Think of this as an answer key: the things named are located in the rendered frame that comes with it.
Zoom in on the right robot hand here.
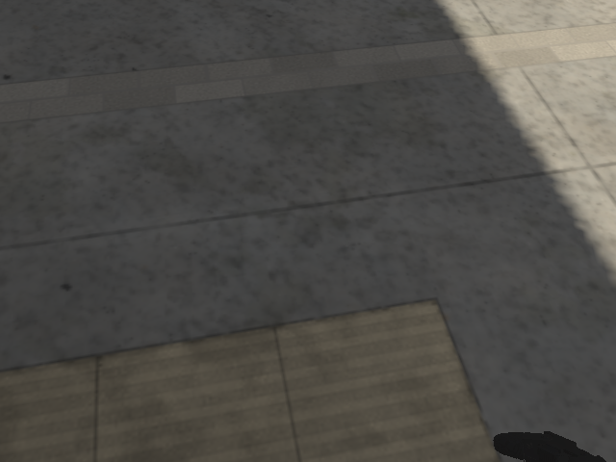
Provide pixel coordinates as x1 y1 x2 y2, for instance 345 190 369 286
493 431 606 462

